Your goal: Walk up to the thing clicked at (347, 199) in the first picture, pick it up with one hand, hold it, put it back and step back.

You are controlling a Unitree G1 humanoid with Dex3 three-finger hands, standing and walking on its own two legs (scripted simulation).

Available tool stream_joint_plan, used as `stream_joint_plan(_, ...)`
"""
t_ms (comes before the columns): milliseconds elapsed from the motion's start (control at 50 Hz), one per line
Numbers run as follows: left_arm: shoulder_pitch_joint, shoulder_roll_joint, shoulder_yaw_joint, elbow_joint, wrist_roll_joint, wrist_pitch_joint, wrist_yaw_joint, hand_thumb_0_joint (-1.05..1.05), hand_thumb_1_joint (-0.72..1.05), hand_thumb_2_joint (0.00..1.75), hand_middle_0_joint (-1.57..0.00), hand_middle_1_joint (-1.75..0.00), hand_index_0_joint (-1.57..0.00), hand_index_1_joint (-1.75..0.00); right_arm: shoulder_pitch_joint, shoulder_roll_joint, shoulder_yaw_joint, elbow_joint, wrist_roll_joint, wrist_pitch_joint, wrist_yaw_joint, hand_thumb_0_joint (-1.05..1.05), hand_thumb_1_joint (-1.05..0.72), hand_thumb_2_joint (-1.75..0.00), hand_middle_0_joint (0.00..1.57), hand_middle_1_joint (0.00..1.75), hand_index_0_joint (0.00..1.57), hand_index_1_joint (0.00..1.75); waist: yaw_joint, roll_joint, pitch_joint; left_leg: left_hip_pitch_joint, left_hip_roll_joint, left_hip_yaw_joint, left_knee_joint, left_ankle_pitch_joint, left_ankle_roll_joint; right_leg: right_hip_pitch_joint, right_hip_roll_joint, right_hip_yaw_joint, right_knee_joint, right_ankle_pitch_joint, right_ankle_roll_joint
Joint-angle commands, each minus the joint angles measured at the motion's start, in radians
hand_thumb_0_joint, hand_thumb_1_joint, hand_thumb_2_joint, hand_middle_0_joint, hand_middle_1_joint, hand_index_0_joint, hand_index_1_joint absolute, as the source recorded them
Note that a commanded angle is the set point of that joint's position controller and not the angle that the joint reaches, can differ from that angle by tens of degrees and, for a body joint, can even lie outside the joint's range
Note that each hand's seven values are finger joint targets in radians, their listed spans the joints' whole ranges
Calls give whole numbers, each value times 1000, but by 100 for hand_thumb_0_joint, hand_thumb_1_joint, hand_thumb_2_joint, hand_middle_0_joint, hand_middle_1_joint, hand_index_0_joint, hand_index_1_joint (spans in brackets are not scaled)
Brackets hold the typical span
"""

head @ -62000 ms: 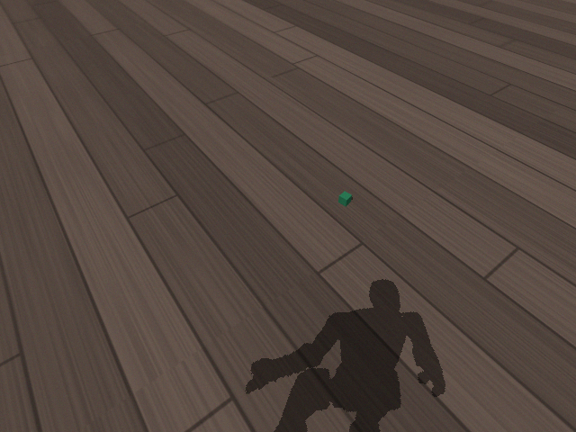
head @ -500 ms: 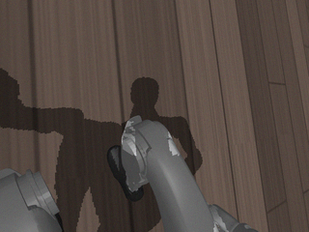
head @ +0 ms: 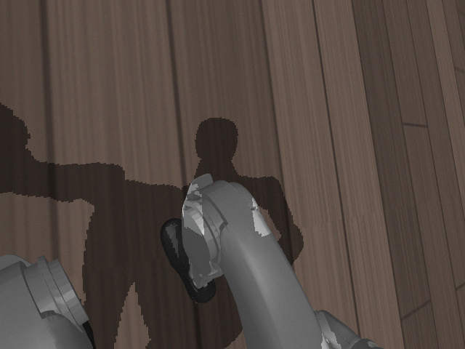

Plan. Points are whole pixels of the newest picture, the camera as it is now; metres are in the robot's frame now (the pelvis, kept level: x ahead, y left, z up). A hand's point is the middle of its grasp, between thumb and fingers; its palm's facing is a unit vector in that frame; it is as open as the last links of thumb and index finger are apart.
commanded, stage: close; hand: left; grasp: from above
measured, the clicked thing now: out of the picture +0.49 +0.25 -0.30
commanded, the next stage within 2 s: none
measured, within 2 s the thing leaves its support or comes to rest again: neither
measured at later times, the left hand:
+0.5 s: hand out of the picture +0.47 +0.24 -0.28, palm faces -0.47 -0.05 -0.88, open 11.3 cm
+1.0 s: hand out of the picture +0.47 +0.23 -0.27, palm faces -0.47 -0.04 -0.88, open 11.5 cm
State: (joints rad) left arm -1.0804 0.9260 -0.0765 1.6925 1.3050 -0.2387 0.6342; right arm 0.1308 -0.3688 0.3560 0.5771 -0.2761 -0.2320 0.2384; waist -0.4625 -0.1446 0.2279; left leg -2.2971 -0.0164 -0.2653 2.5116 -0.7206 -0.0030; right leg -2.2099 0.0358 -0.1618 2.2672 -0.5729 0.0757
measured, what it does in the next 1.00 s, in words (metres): stands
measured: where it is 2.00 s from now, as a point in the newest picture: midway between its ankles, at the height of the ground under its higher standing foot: (144, 314)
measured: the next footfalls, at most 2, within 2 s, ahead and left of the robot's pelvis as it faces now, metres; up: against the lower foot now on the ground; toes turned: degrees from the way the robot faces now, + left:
none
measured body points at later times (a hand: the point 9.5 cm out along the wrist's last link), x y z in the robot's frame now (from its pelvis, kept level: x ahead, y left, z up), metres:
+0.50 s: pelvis +0.00 +0.00 +0.00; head +0.30 +0.13 +0.31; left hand +0.49 +0.24 -0.23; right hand +0.04 -0.24 -0.04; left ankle +0.07 +0.12 -0.29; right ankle +0.14 -0.13 -0.29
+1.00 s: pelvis +0.00 +0.00 +0.00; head +0.29 +0.12 +0.32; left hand +0.49 +0.23 -0.22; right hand +0.03 -0.25 -0.04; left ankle +0.07 +0.12 -0.29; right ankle +0.14 -0.13 -0.29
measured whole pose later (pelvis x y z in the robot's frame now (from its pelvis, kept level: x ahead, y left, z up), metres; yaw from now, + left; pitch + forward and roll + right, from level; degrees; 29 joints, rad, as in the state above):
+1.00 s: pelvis +0.00 +0.00 +0.00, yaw +0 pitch +27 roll -16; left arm -1.08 0.92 -0.09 1.70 1.29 -0.23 0.65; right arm 0.12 -0.38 0.36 0.59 -0.28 -0.24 0.24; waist -0.47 -0.14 0.23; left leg -2.29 -0.01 -0.27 2.51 -0.72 -0.01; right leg -2.21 0.04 -0.16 2.26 -0.56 0.08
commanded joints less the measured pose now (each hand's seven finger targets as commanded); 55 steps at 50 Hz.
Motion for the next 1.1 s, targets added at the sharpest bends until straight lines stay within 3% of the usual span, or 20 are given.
stream_joint_plan(0,-269,117,-11,-114,1,-3,45,0,-4,81,-31,-87,-34,-83,158,-334,-101,19,7,0,-16,0,-89,-89,20,30,20,30,-90,546,-638,461,44,89,-291,203,-18,405,45,-123,-170,192,-97)
stream_joint_plan(260,-271,109,-6,-95,-19,20,44,0,-8,80,-28,-86,-31,-82,175,-347,-102,36,6,-21,3,0,-89,-89,20,30,20,30,-101,539,-608,455,44,86,-285,197,-13,379,36,-123,-170,191,-90)
stream_joint_plan(400,-263,133,14,-87,-20,14,31,0,-7,83,-30,-85,-32,-82,193,-346,-98,22,13,-10,2,0,-89,-89,20,30,20,30,-88,536,-631,452,42,86,-279,217,-11,407,36,-122,-162,206,-94)
stream_joint_plan(520,-269,111,-1,-102,-19,2,27,0,-9,81,-26,-89,-30,-84,182,-347,-94,24,8,-9,1,0,-89,-89,20,30,20,30,-99,533,-619,452,42,84,-271,229,-14,399,33,-126,-165,210,-95)
stream_joint_plan(600,-271,154,18,-117,-8,-3,36,0,-11,81,-25,-88,-28,-84,196,-347,-99,37,9,-1,-4,0,-89,-89,20,30,20,30,-82,555,-638,461,45,85,-285,226,-16,405,39,-122,-175,204,-97)
stream_joint_plan(660,-240,122,2,-86,-9,-2,37,0,-8,82,-26,-90,-30,-85,182,-337,-90,19,2,-6,-1,0,-88,-89,20,30,20,30,-92,521,-627,451,39,103,-266,219,-9,429,42,-121,-172,210,-89)
stream_joint_plan(700,-268,135,14,-107,-11,-3,48,0,-9,84,-27,-89,-30,-85,201,-344,-99,40,5,-1,-4,0,-89,-89,20,30,20,30,-89,542,-648,457,41,95,-278,237,-10,424,43,-122,-180,219,-92)
stream_joint_plan(760,-266,123,-4,-78,-15,1,53,0,-9,82,-27,-88,-30,-84,186,-342,-98,37,3,-2,-9,0,-89,-89,20,30,20,30,-102,534,-632,447,44,91,-291,200,-12,423,46,-126,-182,193,-91)
stream_joint_plan(840,-256,116,-5,-76,-21,6,46,0,-10,81,-25,-89,-29,-84,174,-341,-92,33,6,-10,-5,0,-88,-89,20,30,20,30,-97,527,-589,428,42,91,-284,185,-12,379,36,-124,-171,176,-90)
stream_joint_plan(860,-256,135,0,-81,-23,7,51,0,-10,82,-26,-88,-29,-84,174,-342,-94,40,2,-4,-10,0,-88,-89,20,30,20,30,-94,522,-625,430,45,94,-292,183,-11,414,45,-122,-186,174,-90)
stream_joint_plan(960,-254,120,0,-87,-24,7,46,0,-13,79,-24,-85,-27,-81,175,-345,-94,36,7,-13,-8,0,-88,-89,20,30,20,30,-97,510,-605,429,44,91,-279,184,-9,388,36,-121,-183,178,-90)
stream_joint_plan(1020,-242,144,12,-70,-20,8,43,0,-14,79,-23,-85,-27,-81,192,-339,-95,38,9,-9,-9,0,-88,-89,20,30,20,30,-88,522,-624,432,43,93,-292,182,-8,407,38,-116,-183,177,-88)
stream_joint_plan(1080,-247,120,-7,-81,-25,9,35,0,-11,84,-28,-86,-30,-83,166,-336,-92,27,9,-13,-11,0,-88,-89,20,30,20,30,-90,507,-615,427,39,101,-276,179,-6,407,42,-116,-181,177,-89)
